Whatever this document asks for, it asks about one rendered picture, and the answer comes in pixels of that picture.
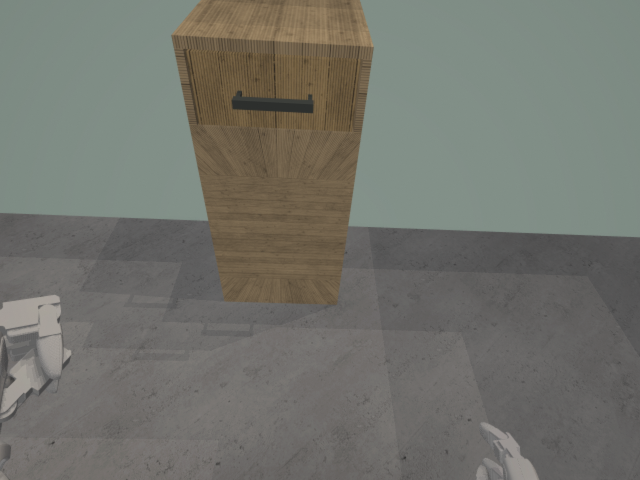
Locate drawer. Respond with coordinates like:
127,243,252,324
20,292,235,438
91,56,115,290
186,49,361,132

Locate handle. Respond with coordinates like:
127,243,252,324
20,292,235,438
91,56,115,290
232,91,314,113

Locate right robot hand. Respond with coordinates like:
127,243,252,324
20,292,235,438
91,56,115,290
475,422,539,480

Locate cabinet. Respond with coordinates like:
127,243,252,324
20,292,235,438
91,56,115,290
171,0,374,305

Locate left robot hand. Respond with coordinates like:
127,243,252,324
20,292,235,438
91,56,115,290
0,295,71,433

